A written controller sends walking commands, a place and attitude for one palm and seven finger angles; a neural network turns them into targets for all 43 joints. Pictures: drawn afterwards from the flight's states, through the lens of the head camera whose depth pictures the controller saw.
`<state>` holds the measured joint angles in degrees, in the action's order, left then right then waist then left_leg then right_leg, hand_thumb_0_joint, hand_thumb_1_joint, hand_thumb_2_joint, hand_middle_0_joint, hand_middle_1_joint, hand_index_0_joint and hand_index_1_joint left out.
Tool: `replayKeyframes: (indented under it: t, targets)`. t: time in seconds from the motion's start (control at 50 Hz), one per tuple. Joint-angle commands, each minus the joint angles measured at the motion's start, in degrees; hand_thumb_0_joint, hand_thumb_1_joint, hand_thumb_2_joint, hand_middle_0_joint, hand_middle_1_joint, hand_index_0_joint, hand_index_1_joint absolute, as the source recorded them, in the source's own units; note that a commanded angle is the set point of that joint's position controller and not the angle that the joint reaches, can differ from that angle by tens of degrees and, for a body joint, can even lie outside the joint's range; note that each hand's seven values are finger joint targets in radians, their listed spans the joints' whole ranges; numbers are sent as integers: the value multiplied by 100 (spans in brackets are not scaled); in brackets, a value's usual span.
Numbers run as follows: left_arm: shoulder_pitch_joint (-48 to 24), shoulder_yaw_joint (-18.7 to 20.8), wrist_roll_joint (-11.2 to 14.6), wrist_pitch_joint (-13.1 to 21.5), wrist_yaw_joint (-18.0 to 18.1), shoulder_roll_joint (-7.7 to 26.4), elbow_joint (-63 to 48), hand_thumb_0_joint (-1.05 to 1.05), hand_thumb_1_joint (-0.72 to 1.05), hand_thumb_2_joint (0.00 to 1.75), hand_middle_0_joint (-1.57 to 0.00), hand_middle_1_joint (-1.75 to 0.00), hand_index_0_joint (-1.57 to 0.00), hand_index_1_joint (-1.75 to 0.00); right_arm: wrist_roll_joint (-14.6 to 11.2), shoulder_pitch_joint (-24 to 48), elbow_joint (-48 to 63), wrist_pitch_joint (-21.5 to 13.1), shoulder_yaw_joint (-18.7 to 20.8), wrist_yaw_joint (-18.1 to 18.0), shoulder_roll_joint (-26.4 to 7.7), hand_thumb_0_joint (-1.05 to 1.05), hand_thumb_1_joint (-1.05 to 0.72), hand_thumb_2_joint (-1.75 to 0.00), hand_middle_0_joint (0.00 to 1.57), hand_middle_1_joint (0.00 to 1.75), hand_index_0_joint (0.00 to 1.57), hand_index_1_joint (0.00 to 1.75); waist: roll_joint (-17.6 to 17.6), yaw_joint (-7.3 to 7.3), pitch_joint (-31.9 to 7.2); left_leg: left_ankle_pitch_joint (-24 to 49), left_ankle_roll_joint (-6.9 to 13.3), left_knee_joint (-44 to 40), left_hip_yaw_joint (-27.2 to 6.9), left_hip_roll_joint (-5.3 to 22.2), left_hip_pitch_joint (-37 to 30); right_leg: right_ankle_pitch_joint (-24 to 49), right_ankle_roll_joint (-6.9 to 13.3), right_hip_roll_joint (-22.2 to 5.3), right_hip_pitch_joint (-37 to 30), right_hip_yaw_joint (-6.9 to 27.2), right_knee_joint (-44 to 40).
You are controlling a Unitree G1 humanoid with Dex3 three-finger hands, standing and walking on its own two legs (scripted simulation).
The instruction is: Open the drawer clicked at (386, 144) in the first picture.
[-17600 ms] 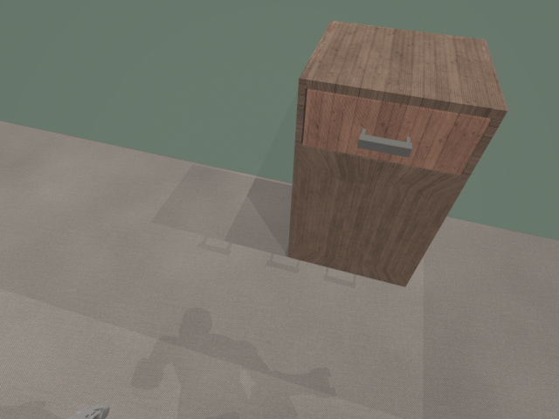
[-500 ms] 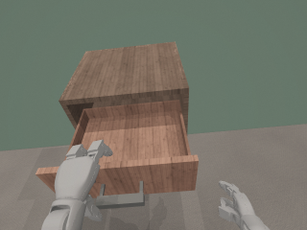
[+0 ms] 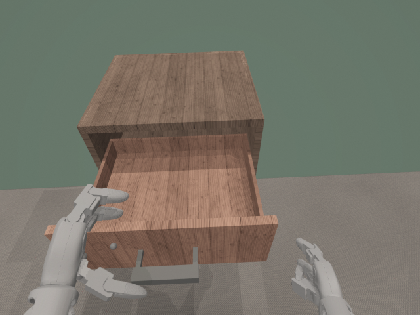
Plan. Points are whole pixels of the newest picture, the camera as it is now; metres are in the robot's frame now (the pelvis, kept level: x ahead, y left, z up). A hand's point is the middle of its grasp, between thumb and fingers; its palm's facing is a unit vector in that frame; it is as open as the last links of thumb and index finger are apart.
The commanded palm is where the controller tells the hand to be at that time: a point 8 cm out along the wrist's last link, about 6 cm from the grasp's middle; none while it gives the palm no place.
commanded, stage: draw the hand back to the body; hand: left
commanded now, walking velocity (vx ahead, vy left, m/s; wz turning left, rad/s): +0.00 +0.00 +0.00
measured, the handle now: (167, 263) +0.24 +0.13 -0.06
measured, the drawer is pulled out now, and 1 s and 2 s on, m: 0.30 0.30 0.30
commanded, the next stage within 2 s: step back with the hand held close in 0.84 s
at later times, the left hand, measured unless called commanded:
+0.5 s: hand (62, 224) +0.19 +0.24 +0.15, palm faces +0.35 -0.84 -0.41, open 9.8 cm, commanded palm +0.14 +0.29 +0.18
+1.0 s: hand (57, 226) +0.19 +0.24 +0.16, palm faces +0.39 -0.82 -0.41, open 7.4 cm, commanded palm +0.13 +0.28 +0.18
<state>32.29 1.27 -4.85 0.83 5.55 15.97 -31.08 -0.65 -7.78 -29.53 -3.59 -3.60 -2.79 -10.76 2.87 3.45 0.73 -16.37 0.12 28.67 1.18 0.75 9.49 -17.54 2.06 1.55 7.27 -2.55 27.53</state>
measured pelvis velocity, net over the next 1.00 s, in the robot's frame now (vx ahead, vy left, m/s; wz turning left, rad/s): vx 0.01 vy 0.00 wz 0.02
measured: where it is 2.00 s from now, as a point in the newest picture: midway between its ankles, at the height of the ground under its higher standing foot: outside the picture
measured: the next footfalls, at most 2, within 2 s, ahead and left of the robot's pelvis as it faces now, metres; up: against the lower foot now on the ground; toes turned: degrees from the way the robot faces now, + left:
right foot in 2.00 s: -0.15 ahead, -0.10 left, +0.00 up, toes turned -2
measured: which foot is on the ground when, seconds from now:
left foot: down 0.00-1.00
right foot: down 0.00-1.00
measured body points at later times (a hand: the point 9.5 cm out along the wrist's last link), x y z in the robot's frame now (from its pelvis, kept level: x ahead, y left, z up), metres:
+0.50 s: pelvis +0.01 +0.01 +0.00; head +0.01 +0.00 +0.45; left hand +0.17 +0.29 +0.17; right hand +0.21 -0.20 -0.08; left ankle -0.01 +0.12 -0.74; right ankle -0.03 -0.09 -0.74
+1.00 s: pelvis +0.01 +0.00 +0.00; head +0.01 -0.02 +0.45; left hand +0.16 +0.29 +0.18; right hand +0.21 -0.21 -0.08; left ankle -0.01 +0.12 -0.74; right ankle -0.03 -0.09 -0.74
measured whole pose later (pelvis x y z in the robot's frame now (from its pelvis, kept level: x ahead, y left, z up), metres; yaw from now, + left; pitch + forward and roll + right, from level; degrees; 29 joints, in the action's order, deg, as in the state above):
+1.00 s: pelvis +0.01 +0.00 +0.00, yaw +1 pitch -1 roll -1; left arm 31.6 16.7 3.7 5.3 6.0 19.6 -28.7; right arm -1.3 -9.5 -34.1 -3.8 -1.9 -4.0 -12.3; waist 3.4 3.1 0.1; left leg -15.4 0.2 26.3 -0.3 0.7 9.5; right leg -15.7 1.9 1.7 5.6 -4.0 22.5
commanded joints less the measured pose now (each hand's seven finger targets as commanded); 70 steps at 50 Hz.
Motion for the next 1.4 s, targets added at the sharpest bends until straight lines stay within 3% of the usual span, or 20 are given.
replayKeyframes:
  t: [0.0,0.1,0.2,0.22,0.36,0.4,0.46,0.5,0.52,0.58,0.62,0.66,0.68,0.92,0.94,0.96,1.04,1.16,1.28,1.38]
  targets:
    - [-488,1018,628,742,239,710,-1434,0,-18,43,-28,-100,-28,-100,73,486,676,-623,203,-173,-527,0,-90,-90,20,30,20,30,295,-83,-365,1293,151,-371,-119,101,-563,1316,-53,-316,315,9,-691]
    - [-122,1068,724,776,140,567,-1053,0,-1,51,-26,-88,-26,-88,39,548,570,-639,305,-133,-630,0,-90,-90,20,30,20,30,-145,-53,-293,1535,153,-462,-203,164,-436,1547,-71,-305,150,-50,-683]
    - [-163,1359,721,862,157,842,-1409,0,17,58,-25,-77,-25,-77,23,561,526,-651,356,-127,-685,0,-90,-90,20,30,20,30,137,-18,-651,1793,125,-458,-228,152,-515,1733,-55,-322,-33,-47,-617]
    - [-30,1434,734,862,176,870,-1338,0,20,60,-25,-75,-25,-75,24,565,495,-644,374,-134,-667,0,-90,-90,20,30,20,30,-26,-8,-669,1873,128,-450,-239,165,-508,1809,-61,-314,-46,-71,-592]
    - [-50,1836,801,823,198,1021,-1103,0,44,70,-23,-59,-23,-59,-28,574,405,-525,427,-169,-680,0,-90,-90,20,30,20,30,-95,-24,-554,1895,114,-450,-215,180,-512,1872,-83,-296,48,-69,-658]
    - [-126,1930,802,814,209,1083,-1086,0,51,74,-23,-55,-23,-55,-35,575,390,-509,429,-169,-679,0,-90,-90,20,30,20,30,105,-21,-583,1882,91,-474,-226,177,-521,1829,-74,-299,19,-55,-656]
    - [-178,2058,831,803,209,1142,-982,0,62,78,-22,-48,-22,-48,-40,581,377,-454,443,-168,-705,0,-90,-90,20,30,20,30,-92,-11,-571,1902,97,-482,-229,187,-540,1848,-90,-281,44,-77,-670]
    - [-275,2120,843,797,224,1187,-1034,0,69,81,-22,-43,-22,-43,-50,596,367,-470,433,-164,-693,0,-90,-90,20,30,20,30,190,-26,-538,1927,78,-491,-244,182,-533,1832,-71,-293,30,-58,-663]
    - [-266,2205,852,780,231,1232,-918,0,73,82,-21,-41,-21,-41,-42,586,335,-448,429,-164,-702,0,-90,-90,20,30,20,30,65,-6,-535,1905,79,-509,-259,173,-522,1815,-74,-278,29,-88,-676]
    - [-333,2006,854,764,193,1070,-1048,0,83,87,-21,-34,-21,-34,-37,608,371,-464,422,-134,-744,0,-90,-90,20,30,20,30,175,-35,-593,2032,78,-499,-283,171,-569,1869,-72,-274,14,-84,-669]
    - [-265,1996,833,752,204,1093,-989,0,90,90,-20,-30,-20,-30,-31,588,368,-463,425,-127,-738,0,-90,-90,20,30,20,30,44,-26,-603,2073,90,-485,-275,179,-589,1915,-86,-280,29,-100,-642]
    - [-287,2064,846,734,212,1150,-965,0,90,90,-20,-30,-20,-30,-28,609,382,-431,425,-129,-735,0,-90,-90,20,30,20,30,-103,-10,-591,2037,102,-486,-269,160,-540,1977,-91,-285,-9,-85,-650]
    - [-349,2084,850,735,208,1192,-1022,0,90,90,-20,-30,-20,-30,-28,652,374,-428,426,-135,-747,0,-90,-90,20,30,20,30,70,-17,-567,1983,94,-488,-266,152,-554,1950,-74,-280,-3,-55,-698]
    - [-395,2078,865,779,204,1196,-932,0,90,90,-20,-30,-20,-30,-44,636,405,-401,409,-163,-716,0,-90,-90,20,30,20,30,73,-20,-470,1549,109,-524,-238,123,-527,1606,-93,-296,77,-25,-822]
    - [-1244,3008,894,1025,237,2075,-1567,0,90,90,-20,-30,-20,-30,-86,365,614,-310,428,-133,-816,0,-90,-90,20,30,20,30,3,-225,78,1175,234,-329,-359,188,-52,1913,-106,-558,636,576,-1137]
    - [-681,2780,856,1064,187,1675,-919,0,90,90,-20,-30,-20,-30,-62,360,452,-256,445,-126,-722,0,-90,-90,20,30,20,30,-368,-257,-19,1087,237,-213,-404,158,-79,1994,-107,-674,622,560,-1141]
    - [207,2355,827,1145,82,1194,-886,0,90,90,-20,-30,-20,-30,-57,468,597,-120,519,-76,-822,0,-90,-90,20,30,20,30,-48,-257,-646,1854,247,-177,-335,231,-203,2572,-160,-712,382,425,-780]
    - [757,2666,845,1179,168,1467,-1179,0,90,90,-20,-30,-20,-30,-111,546,725,99,660,-111,-805,0,-90,-90,20,30,20,30,-430,-283,-1110,2425,228,-23,-401,355,16,2877,-160,-758,234,391,-420]
    - [886,2810,881,1239,300,1637,-1588,0,90,90,-20,-30,-20,-30,-119,528,753,70,700,-176,-825,0,-90,-90,20,30,20,30,-8,-313,-1201,2307,245,-104,-634,476,289,2261,-100,-711,382,371,-134]
    - [912,2805,870,1266,360,1598,-1701,0,90,90,-20,-30,-20,-30,-96,473,740,-59,700,-194,-847,0,-90,-90,20,30,20,30,315,-296,-1082,1580,345,-466,-860,688,985,1465,-176,-523,249,302,218]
